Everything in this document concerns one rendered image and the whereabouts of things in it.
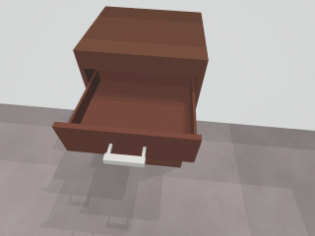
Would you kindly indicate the cabinet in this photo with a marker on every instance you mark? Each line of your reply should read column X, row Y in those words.
column 149, row 41

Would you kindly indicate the drawer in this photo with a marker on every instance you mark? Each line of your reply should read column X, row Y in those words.
column 134, row 110

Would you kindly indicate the handle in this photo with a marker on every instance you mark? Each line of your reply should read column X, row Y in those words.
column 124, row 159

